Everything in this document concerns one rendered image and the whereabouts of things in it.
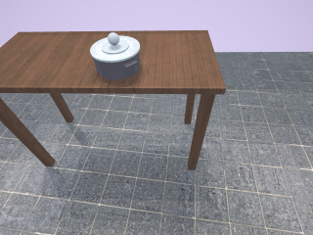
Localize pot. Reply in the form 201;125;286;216
93;52;141;80

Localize lid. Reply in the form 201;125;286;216
90;35;140;63

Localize knob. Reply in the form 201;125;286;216
108;32;120;45

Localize table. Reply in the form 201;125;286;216
0;30;226;170

